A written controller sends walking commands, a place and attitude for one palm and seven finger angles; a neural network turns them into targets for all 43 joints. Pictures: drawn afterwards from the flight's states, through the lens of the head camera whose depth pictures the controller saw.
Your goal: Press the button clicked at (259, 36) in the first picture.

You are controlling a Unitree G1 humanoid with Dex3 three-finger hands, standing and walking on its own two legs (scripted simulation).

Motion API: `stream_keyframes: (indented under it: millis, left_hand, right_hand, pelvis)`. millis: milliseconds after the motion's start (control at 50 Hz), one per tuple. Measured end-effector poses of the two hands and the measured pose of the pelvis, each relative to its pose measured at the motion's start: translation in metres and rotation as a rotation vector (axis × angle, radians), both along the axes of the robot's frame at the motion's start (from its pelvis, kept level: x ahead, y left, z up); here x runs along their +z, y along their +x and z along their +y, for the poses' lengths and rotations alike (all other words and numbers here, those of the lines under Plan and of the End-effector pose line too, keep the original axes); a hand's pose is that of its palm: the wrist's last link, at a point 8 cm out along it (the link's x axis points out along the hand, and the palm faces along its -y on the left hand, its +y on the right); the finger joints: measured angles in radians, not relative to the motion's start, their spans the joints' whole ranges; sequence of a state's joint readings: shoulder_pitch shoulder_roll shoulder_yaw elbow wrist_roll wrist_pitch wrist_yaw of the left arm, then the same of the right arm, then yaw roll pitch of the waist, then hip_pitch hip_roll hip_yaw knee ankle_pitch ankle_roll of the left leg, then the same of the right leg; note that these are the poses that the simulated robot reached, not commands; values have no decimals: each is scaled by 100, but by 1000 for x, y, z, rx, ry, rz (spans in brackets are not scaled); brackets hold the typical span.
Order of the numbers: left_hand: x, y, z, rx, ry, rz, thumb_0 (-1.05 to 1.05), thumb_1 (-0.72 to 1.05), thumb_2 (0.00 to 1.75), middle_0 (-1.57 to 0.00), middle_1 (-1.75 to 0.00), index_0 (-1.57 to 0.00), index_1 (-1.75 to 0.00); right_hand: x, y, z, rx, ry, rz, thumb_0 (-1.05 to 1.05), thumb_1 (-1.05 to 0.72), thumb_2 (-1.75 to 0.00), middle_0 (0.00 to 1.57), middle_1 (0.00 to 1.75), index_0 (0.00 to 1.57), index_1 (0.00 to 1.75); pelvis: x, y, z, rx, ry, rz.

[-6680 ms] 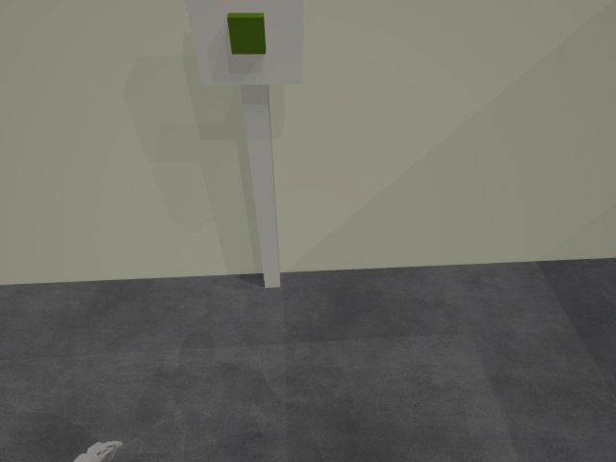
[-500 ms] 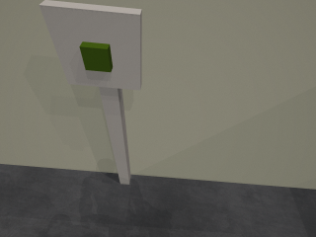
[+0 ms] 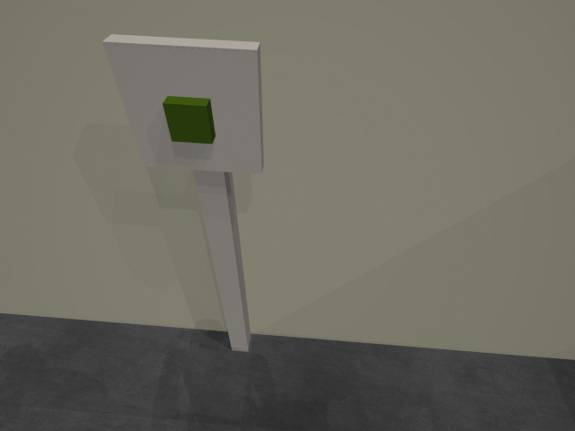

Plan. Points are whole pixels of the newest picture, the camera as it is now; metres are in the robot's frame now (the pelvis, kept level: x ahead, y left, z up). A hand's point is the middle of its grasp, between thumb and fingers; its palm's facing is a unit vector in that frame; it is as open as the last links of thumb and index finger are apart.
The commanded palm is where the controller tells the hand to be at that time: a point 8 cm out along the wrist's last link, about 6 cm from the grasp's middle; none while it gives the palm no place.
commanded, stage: come to a stop and stand still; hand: left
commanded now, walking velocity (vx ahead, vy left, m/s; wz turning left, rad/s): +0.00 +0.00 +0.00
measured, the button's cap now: (191, 119) +0.51 +0.19 +0.19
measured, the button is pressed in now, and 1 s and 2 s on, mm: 0 0 0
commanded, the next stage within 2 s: look again from close up in 0.08 s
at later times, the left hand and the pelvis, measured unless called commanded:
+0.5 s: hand out of the picture +0.04 +0.22 -0.16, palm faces -0.03 -0.96 -0.26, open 7.4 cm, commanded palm none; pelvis +0.00 +0.01 +0.01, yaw -1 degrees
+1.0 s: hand (154, 355) +0.21 +0.20 +0.02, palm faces +0.17 -0.98 -0.05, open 6.7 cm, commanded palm +0.12 +0.25 -0.03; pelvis +0.01 +0.00 -0.02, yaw +1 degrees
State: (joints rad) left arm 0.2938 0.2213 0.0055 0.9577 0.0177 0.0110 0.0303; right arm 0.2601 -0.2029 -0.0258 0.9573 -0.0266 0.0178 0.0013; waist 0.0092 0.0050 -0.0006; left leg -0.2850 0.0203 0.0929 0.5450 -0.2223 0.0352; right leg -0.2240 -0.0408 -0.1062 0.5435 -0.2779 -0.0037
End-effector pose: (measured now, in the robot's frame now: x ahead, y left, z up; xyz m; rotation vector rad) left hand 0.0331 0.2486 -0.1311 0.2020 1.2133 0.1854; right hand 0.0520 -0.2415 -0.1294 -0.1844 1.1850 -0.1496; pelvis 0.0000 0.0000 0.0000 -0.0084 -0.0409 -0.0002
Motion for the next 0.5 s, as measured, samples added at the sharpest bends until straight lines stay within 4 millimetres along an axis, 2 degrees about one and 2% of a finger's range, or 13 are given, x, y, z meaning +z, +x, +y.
stream_keyframes:
  millis: [120, 240, 360, 500]
  left_hand:
    - [4, 11, 9, -29, 11, -8, 0, 90, 89, -20, -30, -20, -30]
    - [6, 14, 14, -48, 15, 2, 0, 90, 89, -20, -30, -20, -30]
    - [5, 11, 17, -55, 15, 28, 0, 90, 89, -20, -30, -20, -30]
    - [3, 2, 17, -51, 9, 73, 0, 90, 89, -20, -30, -20, -30]
  right_hand:
    - [1, -31, -8, -30, -22, 78, 0, -90, -90, 20, 30, 20, 30]
    - [4, -47, -14, -48, -38, 119, 1, -90, -90, 20, 30, 20, 30]
    - [6, -45, -16, -50, -44, 124, 1, -90, -90, 20, 30, 20, 30]
    - [8, -29, -14, -42, -43, 109, 0, -90, -90, 20, 30, 20, 30]
  pelvis:
    - [3, -3, 2, -4, -1, 1]
    - [6, -5, 5, -7, -1, 0]
    - [8, -4, 7, -11, 0, 1]
    - [9, 0, 9, -16, 1, 7]
